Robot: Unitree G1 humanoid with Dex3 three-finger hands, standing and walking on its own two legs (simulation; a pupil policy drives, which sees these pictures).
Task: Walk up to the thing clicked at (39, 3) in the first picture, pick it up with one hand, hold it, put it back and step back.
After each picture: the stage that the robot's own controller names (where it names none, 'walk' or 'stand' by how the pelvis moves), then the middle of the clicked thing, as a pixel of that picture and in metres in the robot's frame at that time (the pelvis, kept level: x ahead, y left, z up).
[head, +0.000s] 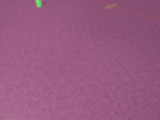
stand; (38, 2) +2.22 +0.70 -0.72
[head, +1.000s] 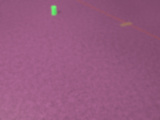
walk; (54, 10) +2.13 +0.37 -0.70
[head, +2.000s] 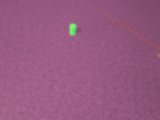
walk; (72, 29) +1.48 +0.14 -0.71
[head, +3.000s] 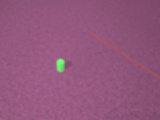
walk; (60, 65) +0.95 +0.20 -0.71
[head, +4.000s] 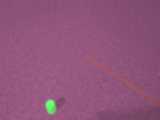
walk; (51, 107) +0.55 +0.25 -0.71
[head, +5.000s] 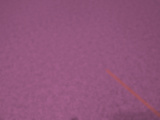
stand; out of the picture +0.37 +0.21 -0.71
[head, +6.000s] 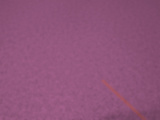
stand; out of the picture +0.33 +0.18 -0.72
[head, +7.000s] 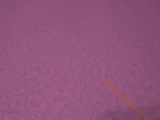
stand; out of the picture +0.33 +0.19 -0.72
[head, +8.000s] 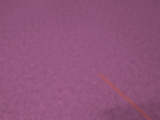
stand; out of the picture +0.33 +0.20 -0.72
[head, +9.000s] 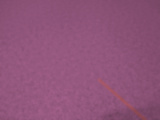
stand; out of the picture +0.31 +0.20 -0.72
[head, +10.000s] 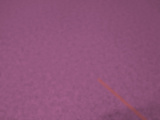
stand; out of the picture +0.31 +0.20 -0.73
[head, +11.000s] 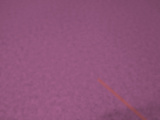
stand; out of the picture +0.31 +0.20 -0.73
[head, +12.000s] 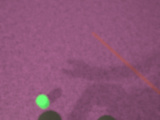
go down; (43, 101) +0.35 +0.21 -0.56
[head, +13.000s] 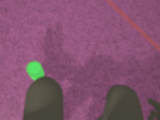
go down; (35, 71) +0.39 +0.24 -0.32
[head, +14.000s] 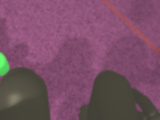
close in; out of the picture +0.37 +0.28 -0.24
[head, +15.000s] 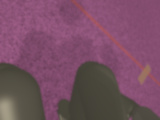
close; out of the picture +0.35 +0.29 -0.21
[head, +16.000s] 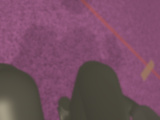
lift; out of the picture +0.34 +0.29 -0.21
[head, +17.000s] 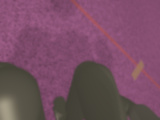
lift; out of the picture +0.33 +0.28 -0.22
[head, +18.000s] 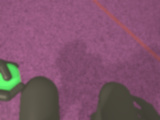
lift; (8, 81) +0.29 +0.26 -0.07
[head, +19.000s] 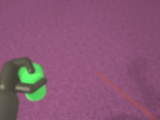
hold; (33, 82) +0.33 +0.17 +0.05
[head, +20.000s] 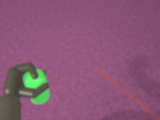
hold; (37, 87) +0.32 +0.17 +0.00
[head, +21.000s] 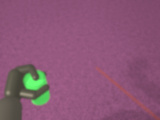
hold; (37, 88) +0.32 +0.17 +0.00
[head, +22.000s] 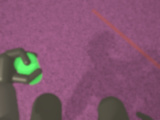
crouch; (29, 69) +0.37 +0.20 -0.08
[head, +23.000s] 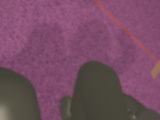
lower; out of the picture +0.35 +0.30 -0.22
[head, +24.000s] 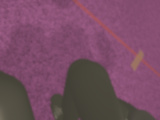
lower; out of the picture +0.38 +0.30 -0.22
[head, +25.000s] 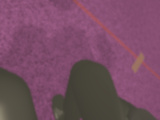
lower; out of the picture +0.37 +0.30 -0.22
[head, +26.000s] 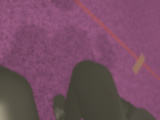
lower; out of the picture +0.36 +0.30 -0.22
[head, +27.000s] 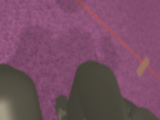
loosen; out of the picture +0.34 +0.28 -0.22
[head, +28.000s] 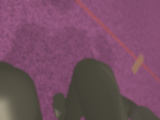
withdraw; out of the picture +0.34 +0.27 -0.22
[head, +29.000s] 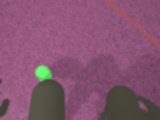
walk; (44, 74) +0.39 +0.22 -0.37
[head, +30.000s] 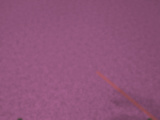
stand; out of the picture +0.31 +0.17 -0.66
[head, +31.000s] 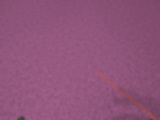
stand; out of the picture +0.32 +0.19 -0.66
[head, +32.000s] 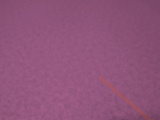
stand; out of the picture +0.34 +0.17 -0.71
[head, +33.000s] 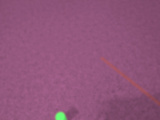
walk; (61, 119) +0.38 +0.20 -0.69
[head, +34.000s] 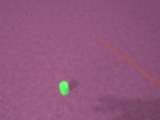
walk; (64, 88) +0.60 +0.15 -0.70
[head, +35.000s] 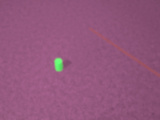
stand; (58, 64) +0.90 +0.23 -0.70
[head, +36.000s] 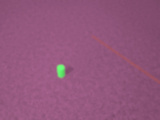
stand; (61, 71) +0.91 +0.22 -0.72
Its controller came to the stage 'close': yes
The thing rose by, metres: 0.71
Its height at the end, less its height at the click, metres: +0.00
